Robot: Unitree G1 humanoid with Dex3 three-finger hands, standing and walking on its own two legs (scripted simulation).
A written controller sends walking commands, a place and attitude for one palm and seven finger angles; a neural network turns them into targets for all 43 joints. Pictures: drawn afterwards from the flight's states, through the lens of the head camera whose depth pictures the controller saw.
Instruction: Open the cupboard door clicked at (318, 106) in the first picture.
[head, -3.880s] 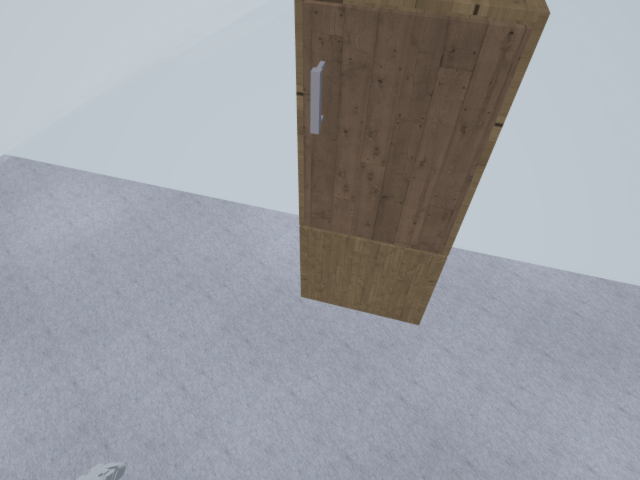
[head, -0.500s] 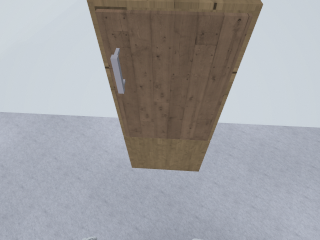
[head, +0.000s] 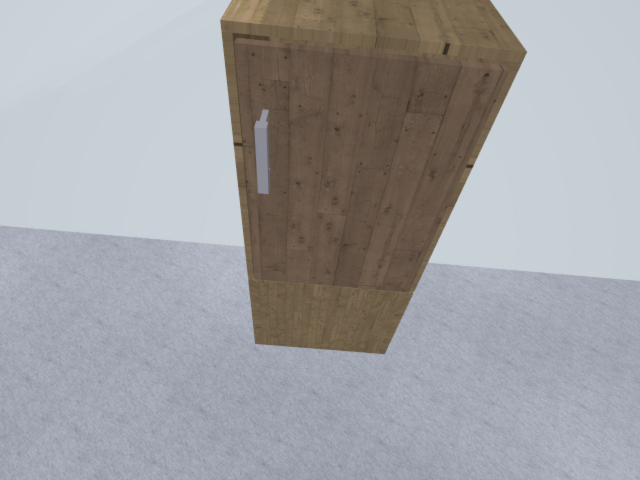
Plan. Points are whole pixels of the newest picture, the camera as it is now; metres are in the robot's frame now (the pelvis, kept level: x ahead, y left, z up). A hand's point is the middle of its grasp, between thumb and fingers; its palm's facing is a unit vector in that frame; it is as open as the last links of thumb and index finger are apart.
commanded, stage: come to a stop and stand still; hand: left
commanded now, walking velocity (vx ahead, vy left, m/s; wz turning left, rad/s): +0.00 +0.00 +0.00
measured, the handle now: (264, 152) +0.61 +0.13 +0.06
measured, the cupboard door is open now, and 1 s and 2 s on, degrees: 0 0 0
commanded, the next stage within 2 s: look again from close up in 0.58 s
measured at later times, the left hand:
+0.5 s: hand out of the picture -0.03 +0.08 -0.18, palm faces +0.07 -0.99 -0.16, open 7.3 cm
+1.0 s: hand out of the picture +0.00 +0.14 -0.19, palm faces +0.05 -0.98 -0.20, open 7.4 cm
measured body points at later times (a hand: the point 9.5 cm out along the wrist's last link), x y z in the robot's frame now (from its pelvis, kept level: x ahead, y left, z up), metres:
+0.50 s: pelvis +0.00 -0.07 -0.01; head +0.00 -0.07 +0.44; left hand -0.03 +0.14 -0.17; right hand -0.03 -0.27 -0.17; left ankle -0.01 +0.09 -0.75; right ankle -0.02 -0.15 -0.75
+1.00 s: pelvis -0.01 -0.04 -0.01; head -0.01 -0.03 +0.44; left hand +0.00 +0.19 -0.17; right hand +0.02 -0.26 -0.17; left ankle -0.02 +0.07 -0.75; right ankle -0.02 -0.15 -0.75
